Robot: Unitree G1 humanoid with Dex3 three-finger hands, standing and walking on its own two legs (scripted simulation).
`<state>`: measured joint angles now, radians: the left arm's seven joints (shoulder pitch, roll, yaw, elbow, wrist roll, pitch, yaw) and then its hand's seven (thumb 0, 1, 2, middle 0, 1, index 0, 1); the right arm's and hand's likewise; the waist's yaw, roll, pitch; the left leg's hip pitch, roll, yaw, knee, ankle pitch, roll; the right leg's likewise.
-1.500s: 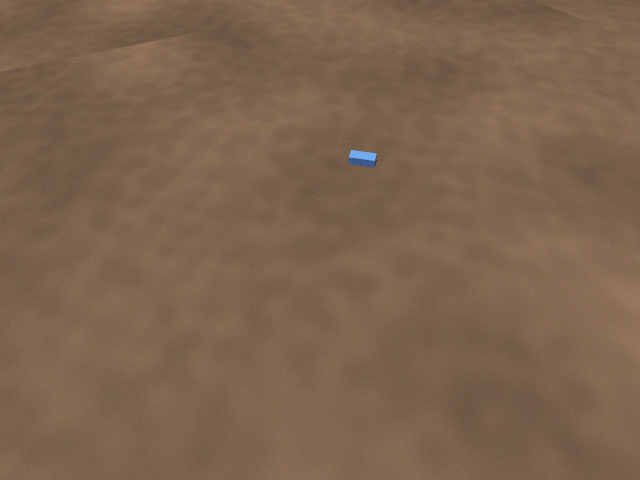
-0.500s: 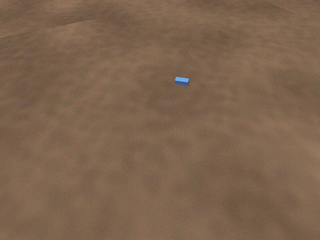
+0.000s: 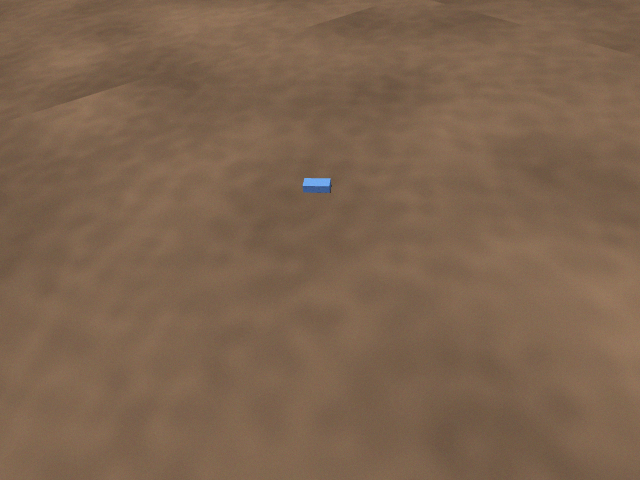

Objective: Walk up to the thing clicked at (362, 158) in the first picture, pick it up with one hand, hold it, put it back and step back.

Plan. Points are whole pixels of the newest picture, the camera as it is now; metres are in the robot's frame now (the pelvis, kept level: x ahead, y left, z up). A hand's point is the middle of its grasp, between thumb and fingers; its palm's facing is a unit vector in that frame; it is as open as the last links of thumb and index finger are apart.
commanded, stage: walk up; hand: left
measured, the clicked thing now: (317, 185) +1.58 +0.12 -0.73
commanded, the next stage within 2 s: none
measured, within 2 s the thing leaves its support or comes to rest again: neither
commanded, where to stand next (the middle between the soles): +1.18 -0.04 m, yaw -6 degrees
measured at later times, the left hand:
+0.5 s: hand (176, 409) +0.28 +0.27 -0.15, palm faces -0.08 -0.94 -0.35, open 7.4 cm
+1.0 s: hand (239, 244) +0.59 +0.21 -0.10, palm faces -0.08 -0.90 -0.42, open 7.4 cm
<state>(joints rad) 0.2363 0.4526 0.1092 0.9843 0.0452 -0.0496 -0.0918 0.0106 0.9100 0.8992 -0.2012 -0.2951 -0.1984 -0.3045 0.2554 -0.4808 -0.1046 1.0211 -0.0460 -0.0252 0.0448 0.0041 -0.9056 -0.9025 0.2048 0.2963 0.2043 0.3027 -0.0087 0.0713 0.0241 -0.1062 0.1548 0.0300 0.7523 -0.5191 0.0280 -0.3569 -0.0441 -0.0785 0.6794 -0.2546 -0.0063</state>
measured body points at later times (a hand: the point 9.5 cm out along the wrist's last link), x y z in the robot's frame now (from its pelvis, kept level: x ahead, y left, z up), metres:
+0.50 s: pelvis +0.25 +0.00 +0.00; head +0.29 +0.01 +0.45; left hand +0.28 +0.32 -0.12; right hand +0.36 -0.32 -0.09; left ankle +0.35 +0.12 -0.72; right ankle +0.09 -0.11 -0.67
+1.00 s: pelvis +0.50 -0.06 +0.01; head +0.50 -0.09 +0.46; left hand +0.60 +0.25 -0.07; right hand +0.54 -0.39 -0.12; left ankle +0.48 +0.07 -0.64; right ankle +0.54 -0.18 -0.72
